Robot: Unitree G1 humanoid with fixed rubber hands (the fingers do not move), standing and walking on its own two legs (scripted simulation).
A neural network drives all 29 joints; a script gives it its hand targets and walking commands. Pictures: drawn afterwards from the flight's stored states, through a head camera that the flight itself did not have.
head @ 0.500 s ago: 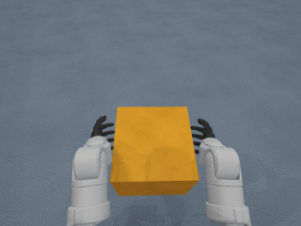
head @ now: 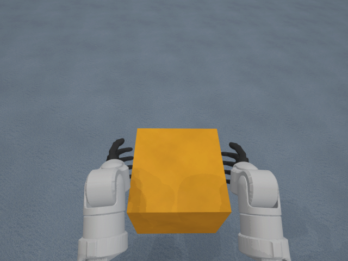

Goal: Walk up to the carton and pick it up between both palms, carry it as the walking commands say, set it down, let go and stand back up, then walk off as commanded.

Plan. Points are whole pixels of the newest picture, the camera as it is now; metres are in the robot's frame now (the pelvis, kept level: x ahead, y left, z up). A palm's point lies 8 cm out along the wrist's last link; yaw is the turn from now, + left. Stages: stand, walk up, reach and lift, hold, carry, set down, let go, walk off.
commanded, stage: carry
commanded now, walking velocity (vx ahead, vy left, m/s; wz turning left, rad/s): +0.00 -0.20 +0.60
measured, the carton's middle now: (176, 181) +0.31 +0.00 +0.00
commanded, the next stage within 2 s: none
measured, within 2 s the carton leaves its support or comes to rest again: neither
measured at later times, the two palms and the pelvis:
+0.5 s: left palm (137, 169) +0.29 +0.09 +0.10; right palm (254, 165) +0.32 -0.18 +0.07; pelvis +0.00 -0.09 +0.00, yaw +11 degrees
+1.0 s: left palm (84, 225) +0.19 +0.18 +0.06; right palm (205, 163) +0.32 -0.06 +0.07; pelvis -0.01 -0.11 +0.00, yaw +27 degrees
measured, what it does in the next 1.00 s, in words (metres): steps to the right, turning left: right foot, then left foot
